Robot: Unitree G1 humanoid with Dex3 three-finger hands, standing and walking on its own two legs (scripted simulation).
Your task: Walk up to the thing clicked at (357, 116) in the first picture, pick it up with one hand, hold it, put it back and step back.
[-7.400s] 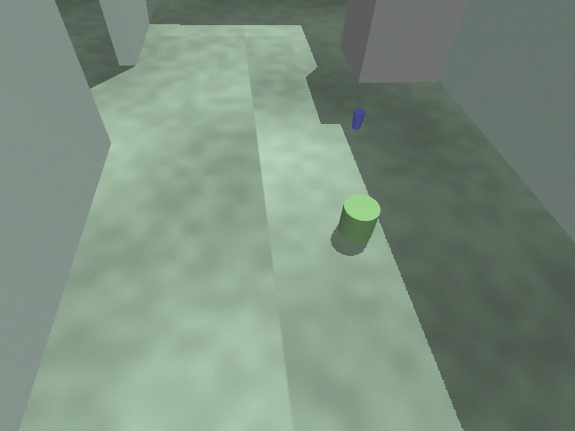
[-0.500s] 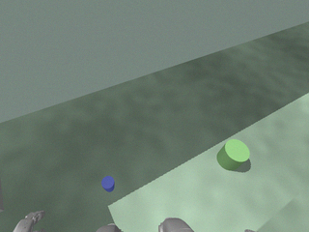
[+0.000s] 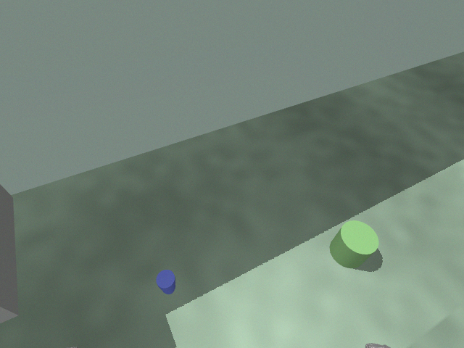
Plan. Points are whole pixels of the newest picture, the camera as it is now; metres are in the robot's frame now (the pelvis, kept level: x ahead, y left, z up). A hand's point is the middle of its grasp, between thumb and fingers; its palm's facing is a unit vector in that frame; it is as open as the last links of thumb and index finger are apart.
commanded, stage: walk up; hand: left
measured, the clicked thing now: (167, 283) +0.46 +0.21 -0.71
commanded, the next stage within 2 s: none
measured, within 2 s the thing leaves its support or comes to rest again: neither
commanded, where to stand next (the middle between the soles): +0.09 -0.04 m, yaw +2 degrees
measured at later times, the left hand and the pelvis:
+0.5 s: hand out of the picture +0.08 +0.27 -0.15, palm faces +0.02 -0.95 -0.32, open 7.3 cm; pelvis +0.01 +0.01 +0.01, yaw +2 degrees
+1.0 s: hand out of the picture +0.09 +0.27 -0.15, palm faces +0.08 -0.94 -0.35, open 7.3 cm; pelvis -0.01 +0.00 +0.00, yaw +3 degrees
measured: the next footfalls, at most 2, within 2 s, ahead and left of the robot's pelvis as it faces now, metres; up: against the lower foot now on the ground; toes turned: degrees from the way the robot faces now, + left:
left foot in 1.24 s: +0.00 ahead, +0.13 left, +0.00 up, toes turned +1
right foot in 1.58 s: +0.10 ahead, -0.12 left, +0.00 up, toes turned +3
